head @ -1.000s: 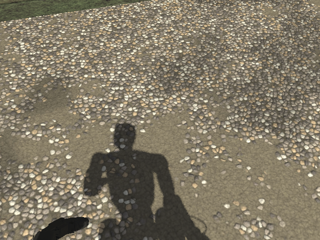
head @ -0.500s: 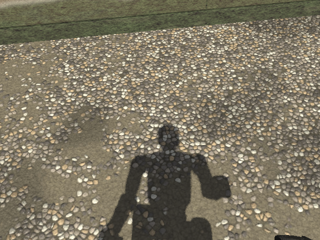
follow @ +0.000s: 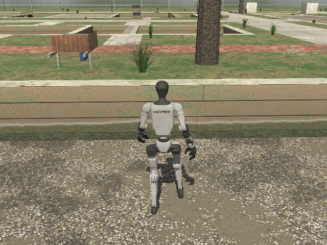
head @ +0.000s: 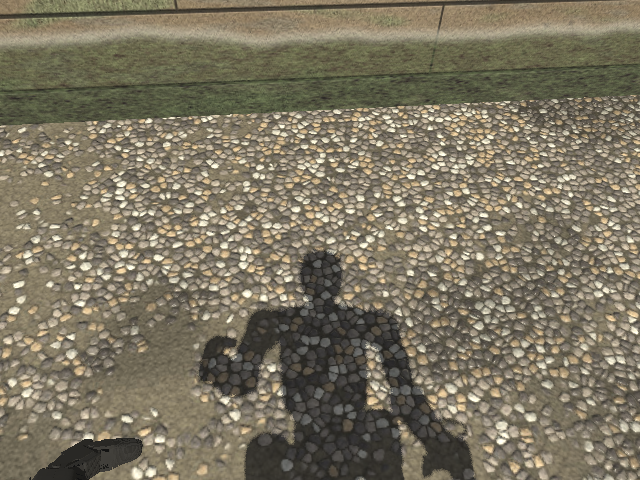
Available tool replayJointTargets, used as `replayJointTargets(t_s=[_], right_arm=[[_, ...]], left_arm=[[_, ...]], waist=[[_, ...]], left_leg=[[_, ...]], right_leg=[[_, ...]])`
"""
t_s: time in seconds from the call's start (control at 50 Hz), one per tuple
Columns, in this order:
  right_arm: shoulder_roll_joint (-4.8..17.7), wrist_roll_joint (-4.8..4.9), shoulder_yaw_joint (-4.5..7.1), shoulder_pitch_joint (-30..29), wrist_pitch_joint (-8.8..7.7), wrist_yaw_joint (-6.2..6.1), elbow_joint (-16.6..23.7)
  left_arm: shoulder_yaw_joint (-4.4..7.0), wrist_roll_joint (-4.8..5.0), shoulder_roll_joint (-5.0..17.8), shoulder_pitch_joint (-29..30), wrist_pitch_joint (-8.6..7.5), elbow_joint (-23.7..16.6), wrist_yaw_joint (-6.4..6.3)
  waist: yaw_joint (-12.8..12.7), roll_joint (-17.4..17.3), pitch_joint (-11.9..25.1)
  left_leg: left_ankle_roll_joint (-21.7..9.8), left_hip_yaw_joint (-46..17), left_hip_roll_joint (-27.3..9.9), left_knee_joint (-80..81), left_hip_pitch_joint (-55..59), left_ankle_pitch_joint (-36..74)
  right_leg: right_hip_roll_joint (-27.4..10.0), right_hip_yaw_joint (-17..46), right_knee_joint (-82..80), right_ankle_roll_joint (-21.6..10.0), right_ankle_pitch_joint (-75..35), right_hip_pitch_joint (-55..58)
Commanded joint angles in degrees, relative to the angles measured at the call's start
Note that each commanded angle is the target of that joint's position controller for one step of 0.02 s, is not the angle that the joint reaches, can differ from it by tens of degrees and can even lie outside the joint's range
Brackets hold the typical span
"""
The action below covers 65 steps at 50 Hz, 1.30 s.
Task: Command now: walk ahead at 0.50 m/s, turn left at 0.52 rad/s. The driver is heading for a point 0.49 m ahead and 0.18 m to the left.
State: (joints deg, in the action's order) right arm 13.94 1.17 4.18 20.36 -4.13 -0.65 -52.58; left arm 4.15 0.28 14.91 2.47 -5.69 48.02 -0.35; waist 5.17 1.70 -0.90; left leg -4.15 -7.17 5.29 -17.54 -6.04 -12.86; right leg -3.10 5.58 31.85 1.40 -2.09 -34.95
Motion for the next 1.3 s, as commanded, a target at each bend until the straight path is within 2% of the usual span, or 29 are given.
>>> replayJointTargets(t_s=[0.02, 0.1, 0.12, 0.14, 0.16, 0.18, 0.22, 0.24, 0.3, 0.44, 0.54, 0.6, 0.64, 0.66, 0.68, 0.7, 0.72, 0.74, 0.76, 0.84, 1.0, 1.06, 1.08, 1.1, 1.12, 1.14, 1.16, 1.22, 1.3], right_arm=[[9.2, 0.39, 1.99, 0.8, -0.20, -0.50, 2.8], [8.6, 0.10, 2.03, -0.6, 0.66, -0.93, 4.3], [6.3, -0.35, 1.20, -2.4, 0.41, -0.68, 5.8], [2.9, 0.02, 0.28, 2.0, -0.20, -0.56, 7.2], [4.2, 1.18, 0.03, 5.3, -0.56, -0.59, 8.2], [9.5, 1.51, 1.31, 2.6, -0.34, -0.66, 7.6], [9.3, 0.53, 1.79, -3.3, 0.49, -0.59, 8.9], [8.3, 0.22, 2.00, -4.1, 0.89, -0.41, 9.4], [5.2, 0.53, 1.56, -4.6, 1.74, 0.16, 11.1], [4.2, 0.30, 0.55, -13.8, 1.51, 1.93, 15.2], [4.4, 0.35, 0.05, -21.5, 1.81, 3.61, 19.5], [7.4, 0.01, 1.48, -17.4, 2.28, 3.95, 20.0], [13.0, -0.14, 4.68, -0.7, 2.64, 2.89, 15.6], [19.8, -0.65, 5.79, 2.0, 2.66, 1.68, 15.3], [18.7, -1.10, 4.68, 1.6, 2.11, 1.76, 17.8], [14.4, -1.78, 3.17, 0.3, 1.74, 2.22, 17.3], [12.0, -1.24, 2.52, -2.4, 1.38, 2.31, 16.7], [10.1, -0.67, 1.97, -6.1, 1.22, 2.25, 16.8], [9.0, -0.85, 1.51, -9.0, 1.20, 2.13, 17.2], [10.0, -1.84, 1.58, -11.8, 0.39, 1.66, 16.3], [8.7, -1.98, 0.53, -10.3, 1.75, 0.45, 11.4], [7.6, -1.23, -0.11, -11.3, 2.12, 0.56, 9.9], [6.8, -0.93, -0.46, -10.4, 2.11, 0.52, 9.3], [5.5, -1.95, -0.94, -7.9, 1.72, 0.40, 9.1], [4.7, -2.80, -0.92, -0.3, 1.41, 0.42, 7.6], [4.4, -2.77, -1.24, -1.4, 1.77, -0.06, 7.0], [5.4, -2.38, -1.14, -3.9, 2.62, -0.34, 7.4], [7.0, -1.86, -0.59, -6.8, 5.17, -0.74, 6.7], [6.4, -1.73, -0.55, -6.7, 5.04, -0.82, 5.2]], left_arm=[[0.39, 0.47, 4.3, 6.6, -1.31, -5.5, 0.71], [1.65, 0.36, 8.0, -2.4, -2.62, -4.0, 0.85], [2.58, -0.51, 10.5, -11.1, -2.85, -2.5, 0.51], [3.89, -1.32, 15.7, -19.9, -2.39, -1.6, 0.01], [3.68, -0.37, 14.3, -21.7, -1.45, -0.2, 0.43], [2.24, 0.01, 8.8, -18.3, -1.24, -1.8, 0.49], [0.95, -0.35, 5.1, -12.0, -0.59, -2.6, 0.60], [0.56, -0.72, 4.1, -10.4, -0.55, -2.5, 0.64], [1.09, -0.85, 5.5, -10.7, -1.06, -1.4, 0.66], [1.97, -0.41, 9.0, -13.9, -0.61, 0.1, -0.06], [2.62, 0.75, 11.7, -18.6, 0.96, 1.4, -0.21], [3.31, 1.42, 14.3, -18.3, 2.12, 1.1, -0.64], [2.66, 1.17, 13.1, -18.0, 2.63, 0.5, -1.16], [0.32, -1.67, 6.1, -22.2, 1.56, -2.4, -0.45], [-0.50, -0.85, 6.6, -21.7, -0.53, -3.1, 0.39], [0.86, 1.67, 11.0, -16.1, -1.07, -3.4, 0.86], [0.44, 1.95, 9.9, -14.8, -1.04, -3.7, 0.70], [0.41, 0.85, 9.2, -14.5, -0.60, -2.9, 0.11], [0.77, 0.31, 9.6, -15.1, 0.30, -2.6, -0.27], [0.61, -0.39, 7.3, -18.6, 3.03, -1.7, -1.14], [-0.24, -0.34, 6.0, -9.7, 3.25, -3.7, -0.28], [0.06, -0.92, 6.3, -10.4, 2.92, -3.7, 0.27], [0.19, -1.45, 6.8, -11.7, 2.63, -3.2, 0.37], [0.65, -1.93, 9.5, -12.1, 2.41, -3.3, 0.04], [0.90, -2.05, 11.7, -10.4, 2.67, -3.7, -0.37], [-0.02, -1.57, 7.1, -9.6, 3.28, -3.5, -0.31], [-0.53, -1.13, 5.2, -8.1, 3.65, -3.4, 0.06], [-0.41, -0.86, 5.9, -6.9, 3.68, -3.4, 0.87], [-0.51, -0.70, 5.5, -7.6, 3.37, -1.7, 0.52]], waist=[[-0.7, -6.5, -0.8], [-5.9, -8.6, 3.3], [-10.1, -6.4, 9.7], [-10.7, 5.9, 18.6], [-9.2, 17.7, 21.4], [-9.7, 9.4, 13.3], [-7.9, 2.8, 3.7], [-6.6, 3.7, 1.7], [-5.5, 4.0, 0.7], [-7.8, 1.6, -0.8], [-9.8, 1.6, -3.5], [-5.9, 4.4, 0.5], [3.1, 1.4, 9.0], [-0.6, -13.6, 15.1], [-0.5, -14.0, 26.2], [1.4, -6.3, 22.1], [-0.4, -5.1, 15.2], [-2.6, -2.2, 10.4], [-4.7, -3.4, 8.1], [-8.3, -5.2, 7.7], [-4.8, -7.3, 6.6], [-6.2, -7.3, 5.6], [-7.1, -5.8, 5.8], [-5.5, -2.1, 7.4], [-0.6, 4.9, 9.8], [-2.0, 7.9, 10.8], [-2.5, 7.5, 9.2], [-4.0, 3.6, 5.2], [-4.8, 1.5, 6.0]], left_leg=[[-7.7, -12.6, -13.9, 2.7, -3.3, 5.1], [-5.4, -15.6, -11.7, -7.5, -2.5, 11.3], [-3.5, -12.2, -8.7, -19.1, -8.2, 11.3], [0.9, -3.8, -1.4, -38.0, -25.2, -3.9], [1.8, -1.5, -2.1, -49.4, -37.5, -22.3], [1.9, -2.9, -5.9, -54.8, -41.1, -18.6], [2.2, -0.1, -9.6, -53.2, -38.7, -10.1], [2.2, 0.0, -11.3, -51.0, -36.9, -7.6], [2.7, 1.3, -13.0, -48.0, -34.8, -2.8], [3.3, 4.7, -12.2, -28.6, -34.0, 14.5], [1.3, 8.6, -10.4, -20.2, -33.9, 10.2], [-1.9, 13.2, -5.2, -18.4, -23.8, 1.2], [-6.0, 11.1, -2.6, -12.1, 2.5, 8.3], [-13.7, -14.0, -19.1, -13.8, 25.5, 20.1], [-21.7, -36.3, -28.9, -5.6, 31.1, 25.9], [-18.1, -25.4, -26.5, -5.7, 26.8, 36.3], [-15.5, -15.7, -23.8, -6.7, 18.8, 40.9], [-13.0, -10.4, -20.8, -5.7, 10.3, 40.0], [-11.8, -7.3, -19.1, -3.8, 3.2, 39.7], [-11.8, -0.5, -16.6, 0.3, -7.2, 45.3], [-8.8, 1.7, -15.7, -0.8, -4.1, 34.4], [-7.1, -0.3, -15.7, -5.5, -4.0, 28.3], [-4.7, -0.2, -13.7, -7.6, -4.8, 22.9], [-1.6, 1.3, -10.1, -10.8, -6.3, 15.0], [1.0, 3.0, -6.2, -12.3, -11.2, 0.5], [2.9, 4.5, -5.5, -12.6, -10.7, -6.1], [3.3, 4.5, -6.1, -10.8, -9.3, -5.4], [2.2, 3.8, -6.4, -8.7, -8.5, -1.9], [2.1, 3.3, -7.1, -8.5, -7.3, 3.9]], right_leg=[[2.3, -1.1, -4.2, 0.1, 0.0, 5.6], [2.9, -2.1, -9.6, -2.6, 6.1, 20.4], [-3.0, 2.3, -7.2, -5.6, 6.0, 34.0], [-15.9, 19.3, -7.2, -12.5, 7.8, 55.2], [-23.3, 37.1, -12.6, -17.4, 19.0, 59.4], [-20.8, 32.1, -14.2, -15.3, 25.6, 52.2], [-15.4, 17.5, -17.5, -11.7, 19.4, 37.0], [-13.6, 13.1, -19.2, -11.0, 15.7, 32.6], [-11.9, 4.7, -22.9, -11.6, 7.3, 28.1], [-10.3, -9.4, -23.9, -10.5, -3.5, 30.6], [-13.2, -13.0, -21.0, -9.0, -7.6, 38.3], [-13.5, -16.2, -9.6, -7.4, -32.9, 40.8], [-9.9, -18.4, 14.2, -3.9, -32.0, 29.5], [-2.4, -17.8, 36.2, -0.1, 14.7, 4.0], [4.2, -5.7, 48.3, 1.0, 39.9, -4.8], [0.5, -1.8, 49.7, 0.4, 35.6, -7.3], [-1.9, -3.0, 45.5, -0.1, 31.8, -7.7], [-3.8, -3.4, 40.9, 0.2, 28.9, -5.8], [-4.9, -3.3, 38.1, 0.4, 27.1, -1.8], [-3.5, -4.2, 31.1, 2.1, 19.5, 5.6], [-1.5, -3.9, 7.1, 1.7, 6.4, 10.3], [0.0, -4.7, -1.5, -0.6, 6.9, 14.8], [-0.1, -4.4, -7.6, -1.8, -2.2, 19.5], [-4.8, 0.4, -7.5, -3.2, -20.4, 25.4], [-9.9, 4.2, -4.0, -7.9, -27.8, 32.1], [-10.9, 6.0, -5.0, -11.2, -20.7, 30.3], [-9.4, 5.9, -6.2, -10.6, -11.5, 27.0], [-4.6, 1.3, -5.8, -6.6, -0.3, 22.7], [-3.2, -0.6, -3.6, -6.0, -5.3, 25.1]])
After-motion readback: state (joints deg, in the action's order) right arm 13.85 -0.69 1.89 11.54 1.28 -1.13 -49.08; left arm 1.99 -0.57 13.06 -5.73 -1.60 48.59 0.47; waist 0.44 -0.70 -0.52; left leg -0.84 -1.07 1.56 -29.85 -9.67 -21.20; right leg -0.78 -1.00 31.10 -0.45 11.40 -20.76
